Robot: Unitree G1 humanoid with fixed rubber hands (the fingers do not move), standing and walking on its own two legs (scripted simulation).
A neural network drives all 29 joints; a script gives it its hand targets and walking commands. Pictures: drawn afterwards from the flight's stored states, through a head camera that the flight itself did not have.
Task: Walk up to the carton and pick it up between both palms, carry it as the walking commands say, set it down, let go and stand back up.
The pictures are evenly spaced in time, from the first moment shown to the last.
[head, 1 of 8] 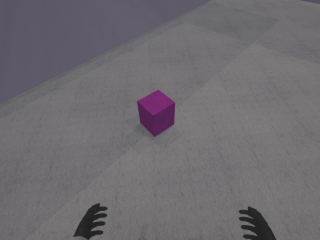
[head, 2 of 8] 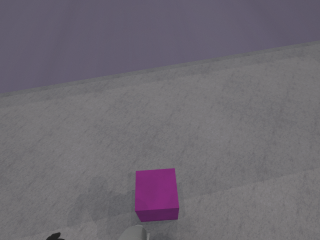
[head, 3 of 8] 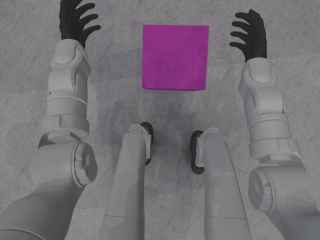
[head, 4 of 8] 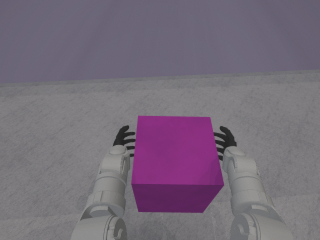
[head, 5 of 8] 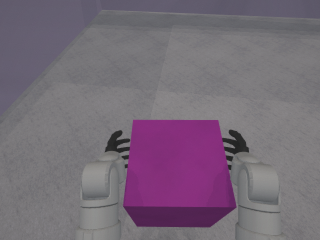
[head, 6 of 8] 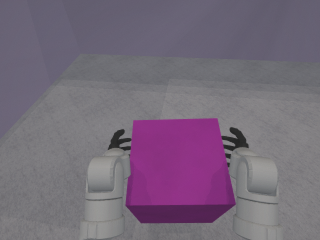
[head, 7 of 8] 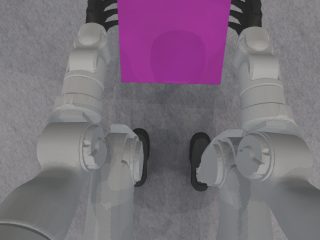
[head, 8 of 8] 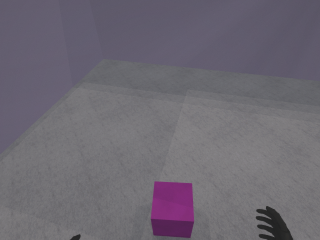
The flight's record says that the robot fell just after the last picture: no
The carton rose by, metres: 0.65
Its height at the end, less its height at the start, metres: +0.00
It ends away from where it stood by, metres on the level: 2.07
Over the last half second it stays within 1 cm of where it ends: yes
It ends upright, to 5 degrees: yes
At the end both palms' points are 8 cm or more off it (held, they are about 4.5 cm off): yes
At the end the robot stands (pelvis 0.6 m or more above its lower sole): yes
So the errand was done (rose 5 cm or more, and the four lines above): yes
